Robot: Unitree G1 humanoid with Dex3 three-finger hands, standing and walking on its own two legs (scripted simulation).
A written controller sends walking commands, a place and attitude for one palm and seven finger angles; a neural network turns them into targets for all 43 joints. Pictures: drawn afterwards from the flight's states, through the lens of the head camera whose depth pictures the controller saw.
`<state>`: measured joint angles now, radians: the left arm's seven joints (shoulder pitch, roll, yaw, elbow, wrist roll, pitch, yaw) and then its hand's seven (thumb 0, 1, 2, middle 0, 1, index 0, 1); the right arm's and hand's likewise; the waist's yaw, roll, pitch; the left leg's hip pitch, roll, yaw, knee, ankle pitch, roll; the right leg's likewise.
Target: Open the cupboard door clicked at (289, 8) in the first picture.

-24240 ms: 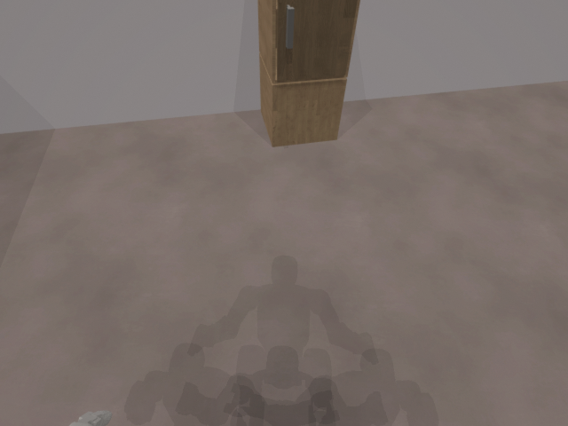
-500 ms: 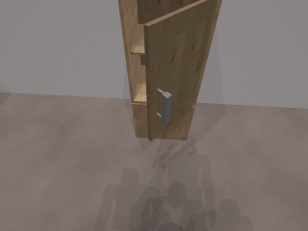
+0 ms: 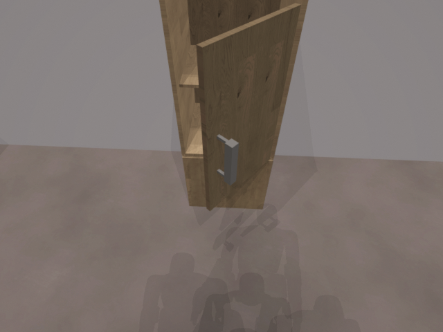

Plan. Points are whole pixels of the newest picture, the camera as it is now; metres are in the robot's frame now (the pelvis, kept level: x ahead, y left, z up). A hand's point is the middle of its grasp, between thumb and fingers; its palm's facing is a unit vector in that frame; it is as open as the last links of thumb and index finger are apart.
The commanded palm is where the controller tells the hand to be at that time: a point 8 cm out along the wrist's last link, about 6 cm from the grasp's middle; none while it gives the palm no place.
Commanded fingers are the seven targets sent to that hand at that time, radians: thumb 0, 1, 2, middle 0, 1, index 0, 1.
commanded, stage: look to check the result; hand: left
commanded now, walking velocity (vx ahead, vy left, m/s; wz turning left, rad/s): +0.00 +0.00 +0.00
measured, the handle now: (225, 159) +0.59 +0.02 -0.09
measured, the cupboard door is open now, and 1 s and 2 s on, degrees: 49 49 49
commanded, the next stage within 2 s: walk to a spot facing it in 0.58 s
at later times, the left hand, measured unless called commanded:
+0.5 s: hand out of the picture +0.00 +0.15 -0.17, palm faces +0.06 -0.98 -0.17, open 7.4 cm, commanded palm none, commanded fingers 0.00 0.90 0.90 -0.20 -0.30 -0.20 -0.30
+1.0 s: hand out of the picture +0.03 +0.17 -0.18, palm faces -0.02 -0.98 -0.20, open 7.4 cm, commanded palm none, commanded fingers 0.00 0.90 0.90 -0.20 -0.30 -0.20 -0.30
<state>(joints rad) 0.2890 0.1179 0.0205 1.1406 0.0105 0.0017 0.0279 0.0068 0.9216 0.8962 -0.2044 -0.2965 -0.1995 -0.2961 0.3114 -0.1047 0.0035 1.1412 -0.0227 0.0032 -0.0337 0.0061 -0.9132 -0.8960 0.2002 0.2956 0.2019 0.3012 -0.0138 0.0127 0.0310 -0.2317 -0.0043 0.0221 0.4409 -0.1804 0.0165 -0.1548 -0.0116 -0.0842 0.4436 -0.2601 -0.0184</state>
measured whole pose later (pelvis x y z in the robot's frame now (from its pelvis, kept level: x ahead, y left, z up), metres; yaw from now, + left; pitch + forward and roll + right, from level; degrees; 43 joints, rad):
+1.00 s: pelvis +0.02 -0.02 -0.01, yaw -6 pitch +0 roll +1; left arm 0.27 0.16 0.08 1.08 0.02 0.05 0.00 0.00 0.91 0.90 -0.21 -0.30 -0.20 -0.30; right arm 0.24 -0.15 -0.04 1.07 -0.03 0.02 -0.05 0.01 -0.91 -0.90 0.20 0.30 0.20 0.30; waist 0.01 0.00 0.07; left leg -0.25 0.06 0.11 0.53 -0.27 -0.01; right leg -0.23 0.04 0.00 0.56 -0.33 -0.04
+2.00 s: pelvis +0.04 -0.07 -0.02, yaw -40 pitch +0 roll -1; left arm 0.12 0.27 0.08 0.87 0.02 0.03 -0.03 0.00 0.91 0.90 -0.20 -0.30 -0.20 -0.30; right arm 0.24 -0.28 -0.05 0.92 -0.01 0.05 -0.03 0.01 -0.91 -0.90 0.20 0.30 0.21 0.30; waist -0.01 0.04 0.15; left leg -0.35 0.12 0.04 0.95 -0.55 -0.06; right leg -0.36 0.01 -0.03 0.66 -0.31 -0.03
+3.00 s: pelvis +0.15 -0.28 -0.01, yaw -76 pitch +1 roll +0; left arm 0.27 0.23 0.09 1.03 0.03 0.01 -0.04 0.01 0.91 0.90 -0.20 -0.30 -0.20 -0.30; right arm 0.21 -0.18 -0.02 0.89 -0.04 -0.09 -0.01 0.00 -0.91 -0.90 0.20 0.30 0.20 0.30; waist 0.01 -0.05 0.06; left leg -0.33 0.08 0.12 0.60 -0.29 -0.01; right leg -0.41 0.00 0.01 1.19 -0.40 -0.04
